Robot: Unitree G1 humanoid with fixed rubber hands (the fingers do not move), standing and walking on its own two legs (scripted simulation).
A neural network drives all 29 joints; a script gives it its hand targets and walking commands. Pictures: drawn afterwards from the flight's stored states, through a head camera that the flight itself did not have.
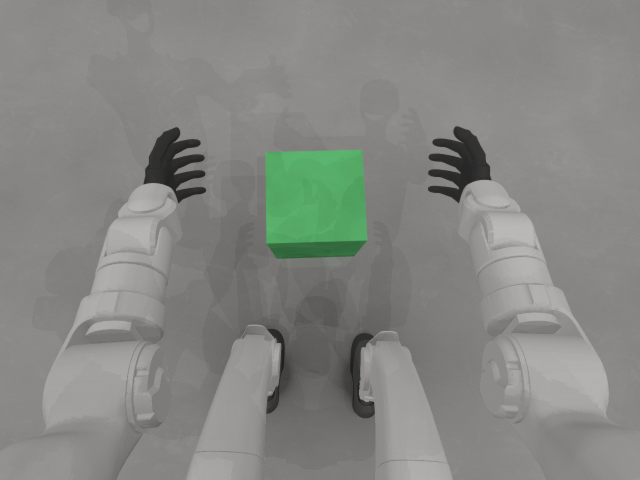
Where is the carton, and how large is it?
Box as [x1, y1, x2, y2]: [265, 150, 366, 258]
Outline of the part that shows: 361,150 265,152 266,243 277,258 354,255 366,241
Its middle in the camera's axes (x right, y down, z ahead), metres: -0.01 -0.08 +0.94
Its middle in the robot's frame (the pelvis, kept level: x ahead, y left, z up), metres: +0.53 +0.03 -0.53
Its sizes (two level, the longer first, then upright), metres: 0.210 0.200 0.250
